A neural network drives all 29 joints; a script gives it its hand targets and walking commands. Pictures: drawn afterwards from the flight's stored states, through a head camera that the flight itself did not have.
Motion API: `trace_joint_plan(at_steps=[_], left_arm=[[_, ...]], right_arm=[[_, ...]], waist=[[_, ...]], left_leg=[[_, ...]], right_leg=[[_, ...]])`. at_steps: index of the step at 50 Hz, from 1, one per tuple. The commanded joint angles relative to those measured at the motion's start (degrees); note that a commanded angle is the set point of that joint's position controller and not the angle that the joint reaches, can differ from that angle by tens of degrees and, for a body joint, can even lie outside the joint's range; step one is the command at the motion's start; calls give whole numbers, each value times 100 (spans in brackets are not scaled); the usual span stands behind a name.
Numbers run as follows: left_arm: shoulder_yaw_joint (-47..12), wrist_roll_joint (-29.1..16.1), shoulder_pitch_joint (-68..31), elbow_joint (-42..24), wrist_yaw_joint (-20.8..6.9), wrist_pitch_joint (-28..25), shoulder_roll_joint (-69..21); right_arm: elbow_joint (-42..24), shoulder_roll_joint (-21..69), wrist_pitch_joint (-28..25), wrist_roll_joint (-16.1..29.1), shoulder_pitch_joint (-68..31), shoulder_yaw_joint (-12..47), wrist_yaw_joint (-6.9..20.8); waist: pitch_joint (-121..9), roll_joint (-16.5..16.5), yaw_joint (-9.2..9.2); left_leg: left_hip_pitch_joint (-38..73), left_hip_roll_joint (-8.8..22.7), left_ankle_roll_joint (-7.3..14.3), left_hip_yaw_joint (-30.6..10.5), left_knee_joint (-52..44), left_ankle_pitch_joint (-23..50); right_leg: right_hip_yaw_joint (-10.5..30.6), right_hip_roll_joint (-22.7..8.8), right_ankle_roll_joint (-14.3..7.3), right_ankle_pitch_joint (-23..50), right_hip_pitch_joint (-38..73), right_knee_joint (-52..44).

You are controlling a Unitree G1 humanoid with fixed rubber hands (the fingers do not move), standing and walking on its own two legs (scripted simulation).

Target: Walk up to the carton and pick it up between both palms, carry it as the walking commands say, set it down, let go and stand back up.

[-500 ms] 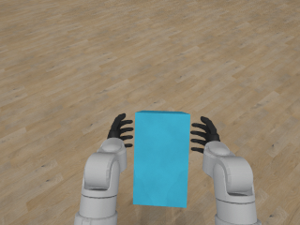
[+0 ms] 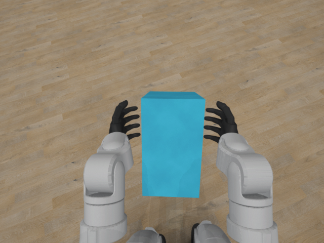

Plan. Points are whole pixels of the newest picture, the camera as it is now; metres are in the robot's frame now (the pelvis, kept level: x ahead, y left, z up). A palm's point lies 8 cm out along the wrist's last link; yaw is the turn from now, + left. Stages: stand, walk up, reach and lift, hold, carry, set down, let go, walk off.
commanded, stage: carry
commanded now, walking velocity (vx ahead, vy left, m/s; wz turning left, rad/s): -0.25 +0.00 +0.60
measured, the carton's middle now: (171, 138) +0.38 -0.01 -0.04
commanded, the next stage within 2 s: none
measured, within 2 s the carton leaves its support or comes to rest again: neither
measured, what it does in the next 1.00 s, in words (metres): walks backwards, turning left: left foot, then right foot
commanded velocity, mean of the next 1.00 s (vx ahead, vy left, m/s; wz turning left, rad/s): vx -0.17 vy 0.00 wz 0.40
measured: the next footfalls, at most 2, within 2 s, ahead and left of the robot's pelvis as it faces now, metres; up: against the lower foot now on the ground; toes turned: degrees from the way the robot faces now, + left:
left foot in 0.28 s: +0.04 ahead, +0.11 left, +0.00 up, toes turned +20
right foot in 0.56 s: +0.02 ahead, -0.13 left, +0.00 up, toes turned +16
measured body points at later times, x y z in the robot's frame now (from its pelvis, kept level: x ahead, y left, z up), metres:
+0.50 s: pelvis -0.04 -0.03 +0.00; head +0.00 -0.01 +0.45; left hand +0.22 +0.20 +0.08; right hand +0.31 -0.01 +0.09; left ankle +0.01 +0.10 -0.72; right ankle +0.00 -0.14 -0.69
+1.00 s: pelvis -0.20 -0.08 +0.01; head -0.21 -0.08 +0.46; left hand +0.00 +0.19 +0.09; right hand +0.12 +0.00 +0.10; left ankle -0.19 +0.03 -0.72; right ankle -0.08 -0.17 -0.69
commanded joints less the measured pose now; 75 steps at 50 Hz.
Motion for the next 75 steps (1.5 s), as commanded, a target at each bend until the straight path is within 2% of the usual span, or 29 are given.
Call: trace_joint_plan(at_steps=[1,2,3,4,6,12,14,15,16,17,19,24,28,29,30,31,33,36,40,42,44,48,54,57,61,67,71,74,75], left_arm=[[-2640,-1362,-629,-477,-1103,-22,-5922],[-2549,-1283,-494,-258,-1132,1,-6048],[-2567,-1324,-686,-360,-1169,4,-6080],[-2545,-1267,-883,-393,-1160,-18,-6040],[-2583,-1256,-1150,-431,-1168,-18,-6093],[-2700,-1366,-1403,-378,-1134,-7,-6157],[-2695,-1383,-1323,-214,-1094,13,-6207],[-2732,-1385,-1384,-57,-1072,42,-6187],[-2980,-1557,-1830,-307,-1101,61,-6189],[-3002,-1548,-1925,-145,-1115,72,-6240],[-2979,-1701,-2169,-203,-1169,49,-6269],[-2922,-1810,-2148,-72,-1217,86,-6359],[-2866,-1795,-1773,-18,-1196,110,-6356],[-2830,-1774,-1707,1,-1201,107,-6392],[-2761,-1651,-1629,106,-1197,76,-6353],[-2789,-1667,-1591,63,-1207,88,-6517],[-2581,-1582,-1795,-216,-1193,19,-6374],[-2463,-1408,-1780,-226,-1108,27,-6231],[-2272,-1230,-1398,74,-1009,89,-6062],[-2402,-1333,-1449,212,-995,134,-6061],[-2594,-1450,-2038,131,-1015,177,-6111],[-2772,-1703,-2490,245,-1111,198,-6316],[-2787,-1754,-2391,386,-1110,241,-6325],[-2597,-1633,-2243,555,-1126,255,-6319],[-2404,-1530,-2215,636,-1044,315,-6343],[-2159,-1243,-2264,1002,-982,304,-6315],[-2231,-1327,-2434,1329,-1034,162,-6577],[-1946,-1151,-2339,2033,-1045,2,-6466],[-2044,-1303,-2420,1651,-1080,-50,-6585]], right_arm=[[-694,5814,-181,1670,-1530,2883,1174],[-607,5890,-147,1742,-1591,2992,1222],[-547,5968,-154,1799,-1723,2985,1240],[-445,5966,-153,1793,-1809,2984,1271],[-369,6112,-156,1851,-1868,2984,1306],[-83,6142,-186,1748,-1857,2754,1203],[103,6171,-157,1674,-1753,2672,1205],[276,6102,-132,1562,-1632,2559,1207],[381,6075,-203,1505,-1514,2364,1203],[233,6024,-205,1550,-1712,2413,1217],[267,6060,-199,1546,-1892,2343,1229],[103,5954,-260,1388,-1965,2228,1139],[175,5909,-206,1292,-1536,2264,1054],[57,5909,-211,1330,-1604,2338,1052],[35,5946,-141,1323,-1568,2416,1109],[21,6022,-126,1394,-1661,2420,1129],[-229,6220,-212,1798,-2374,2716,1204],[-114,6216,-177,1871,-2371,2787,1211],[237,6127,-82,1821,-2108,2714,1118],[319,6019,-74,1675,-2006,2534,1097],[704,6069,-99,1549,-1881,2240,1081],[586,6011,-160,1356,-2067,2001,1047],[744,5978,-173,1186,-1852,1867,965],[636,5985,-118,1242,-2120,2024,1019],[656,6115,-40,1463,-2377,2136,1057],[1082,6195,-39,1606,-2640,2118,1157],[1203,6162,-195,1510,-2924,2022,1210],[2032,5982,-288,1254,-2869,1669,1273],[1693,6186,-323,1385,-3048,1877,1287]], waist=[[-3996,-2057,332],[-3936,-2198,322],[-3848,-1638,300],[-3721,-1124,280],[-3510,-1358,183],[-3561,-1622,178],[-3435,-1189,69],[-3428,-675,38],[-3523,1391,-54],[-3389,1702,-28],[-3452,984,18],[-3503,875,16],[-3737,722,108],[-3654,274,143],[-3598,-1583,206],[-3334,-2195,225],[-3098,-1124,188],[-3163,-1301,131],[-3377,-1831,172],[-3348,-1235,80],[-3111,1207,42],[-2792,803,30],[-3148,621,100],[-2933,-559,133],[-2833,-679,79],[-2931,-147,117],[-3171,746,210],[-3205,1454,365],[-3161,1104,416]], left_leg=[[-1094,162,-379,47,2364,-441],[-1399,255,-433,143,3342,-2571],[-1497,416,-503,-35,3581,-2509],[-1475,532,-510,-46,3472,-2320],[-1048,729,-518,45,2564,-1823],[341,452,-365,805,-95,-600],[1110,531,-331,807,-1629,853],[1953,1164,-8,-123,-1337,2735],[2537,2246,665,-1685,-726,6551],[2991,2447,896,-1888,-627,8225],[2775,2445,838,-1585,-584,7443],[2300,2157,713,-1605,-1069,4930],[1446,1676,359,-1359,-822,3850],[798,1362,170,-1143,-537,2687],[-260,578,-178,-372,636,662],[-778,267,-337,123,2368,-1639],[-957,589,-371,69,3249,-1847],[-630,635,-399,376,2208,-1308],[510,408,-377,951,-54,-916],[1346,690,-278,656,-1867,351],[1741,2173,534,-1436,-1570,2391],[1184,2466,713,-1263,-2047,1086],[1158,1918,340,-756,-2173,-399],[574,1158,21,-190,-1765,-949],[953,970,49,-64,-1418,-556],[442,1187,53,-480,-2196,-1660],[-284,1347,21,-474,-2459,-2251],[-842,1390,-379,47,-2628,-2525],[-890,1339,-594,224,-2166,-2318]], right_leg=[[1826,-2427,-1272,7352,4437,-489],[2038,-2840,-1915,8187,4363,-328],[1860,-2812,-1971,7434,4182,-384],[1635,-2682,-1859,6470,3864,-456],[879,-2217,-1385,5101,3386,-432],[-166,-1859,-810,4173,2992,-151],[-428,-1635,-411,3649,2567,248],[-529,-1442,5,1712,1431,755],[-702,-801,350,-1116,182,1596],[-423,-410,361,-2817,-582,2284],[-3,-334,362,-2545,-549,2693],[53,-85,321,-1974,146,1709],[-136,0,152,-749,1868,-625],[183,-406,-77,42,2576,-932],[1516,-1715,-791,1809,2861,-1018],[1941,-2675,-1553,3351,2500,-1279],[1245,-2513,-1562,4309,2473,-860],[355,-1867,-1120,3660,2618,-551],[105,-1644,-893,2546,2456,-459],[-63,-1313,-433,1988,2128,17],[-533,-631,193,-1627,364,762],[-55,-391,164,-1816,199,1806],[-347,-8,77,-1121,1563,-744],[730,-738,-301,-1863,1495,-1460],[657,-711,-363,-2436,571,-1636],[166,-168,-209,-2228,900,-872],[-305,403,-216,-1917,1379,705],[-540,789,-387,-1860,1903,1391],[-294,712,-521,-2047,2053,857]])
